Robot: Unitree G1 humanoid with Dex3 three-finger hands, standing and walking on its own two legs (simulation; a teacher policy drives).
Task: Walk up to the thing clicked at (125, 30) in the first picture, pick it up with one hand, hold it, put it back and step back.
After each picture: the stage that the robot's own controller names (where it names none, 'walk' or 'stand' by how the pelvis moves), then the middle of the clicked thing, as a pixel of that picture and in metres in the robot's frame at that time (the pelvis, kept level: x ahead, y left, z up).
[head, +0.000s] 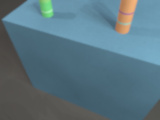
stand; (127, 8) +0.72 -0.16 +0.09
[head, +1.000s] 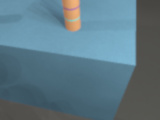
walk; (70, 2) +0.65 +0.11 +0.13
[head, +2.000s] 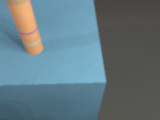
stand; (26, 25) +0.53 +0.24 +0.11
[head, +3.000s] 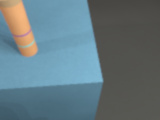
stand; (20, 27) +0.51 +0.26 +0.11
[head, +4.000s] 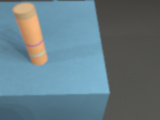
stand; (32, 37) +0.51 +0.23 +0.09
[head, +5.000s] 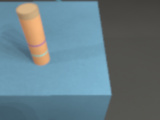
stand; (35, 38) +0.51 +0.22 +0.09
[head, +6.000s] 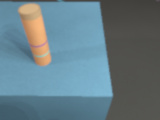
stand; (37, 38) +0.50 +0.21 +0.09
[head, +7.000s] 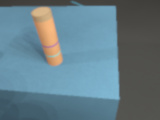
rise first; (49, 39) +0.52 +0.21 +0.09
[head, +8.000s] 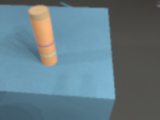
go down; (44, 38) +0.52 +0.19 +0.10
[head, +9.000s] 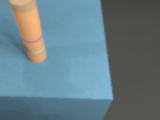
go down; (31, 32) +0.49 +0.19 +0.11
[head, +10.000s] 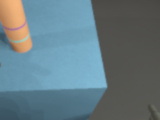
close in; (13, 18) +0.50 +0.20 +0.13
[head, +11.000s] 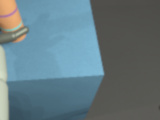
close; (2, 5) +0.53 +0.21 +0.15
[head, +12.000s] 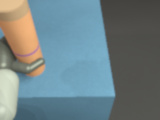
lift; (24, 42) +0.37 +0.17 +0.21
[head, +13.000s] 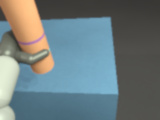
lift; (29, 31) +0.32 +0.16 +0.30
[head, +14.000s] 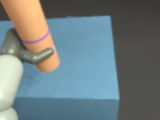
hold; (33, 29) +0.32 +0.14 +0.31
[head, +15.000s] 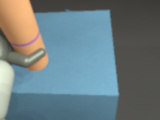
hold; (21, 30) +0.30 +0.16 +0.31
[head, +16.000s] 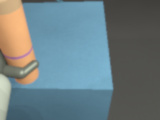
crouch; (16, 44) +0.32 +0.19 +0.24
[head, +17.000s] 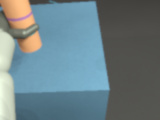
crouch; (17, 10) +0.44 +0.19 +0.27
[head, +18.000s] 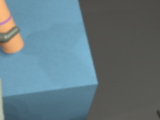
lower; out of the picture +0.52 +0.21 +0.15
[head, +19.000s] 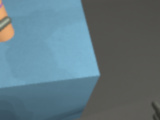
lower; out of the picture +0.53 +0.22 +0.16
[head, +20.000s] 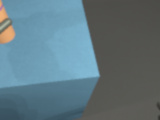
lower; out of the picture +0.53 +0.22 +0.16
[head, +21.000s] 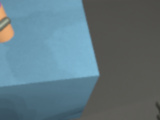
lower; out of the picture +0.53 +0.22 +0.16
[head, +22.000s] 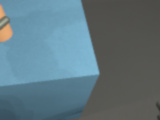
loosen; out of the picture +0.53 +0.23 +0.16
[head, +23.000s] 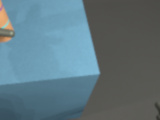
withdraw; out of the picture +0.53 +0.22 +0.16
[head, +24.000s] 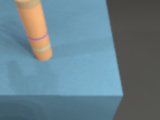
sink last; (36, 30) +0.50 +0.20 +0.13
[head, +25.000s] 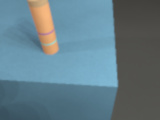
stand; (44, 27) +0.55 +0.22 +0.12
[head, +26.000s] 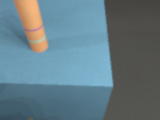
stand; (32, 22) +0.53 +0.22 +0.13
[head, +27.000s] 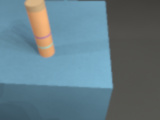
stand; (41, 30) +0.56 +0.21 +0.10
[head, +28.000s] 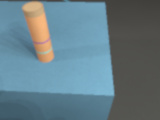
stand; (40, 35) +0.53 +0.21 +0.09
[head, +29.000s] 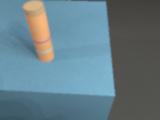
stand; (40, 34) +0.53 +0.20 +0.09
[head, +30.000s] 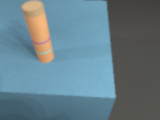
stand; (40, 35) +0.52 +0.20 +0.09
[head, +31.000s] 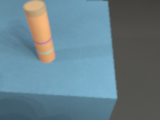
stand; (41, 35) +0.52 +0.20 +0.09
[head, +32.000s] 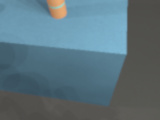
walk; out of the picture +0.66 +0.16 +0.11
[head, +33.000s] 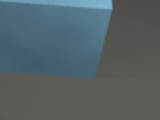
walk; out of the picture +0.95 +0.16 +0.11
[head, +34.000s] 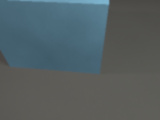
stand; out of the picture +1.18 +0.19 +0.11
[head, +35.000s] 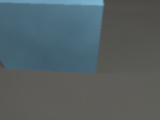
stand; out of the picture +1.18 +0.20 +0.09
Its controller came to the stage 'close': yes
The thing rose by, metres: 0.22
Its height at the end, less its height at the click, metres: +0.00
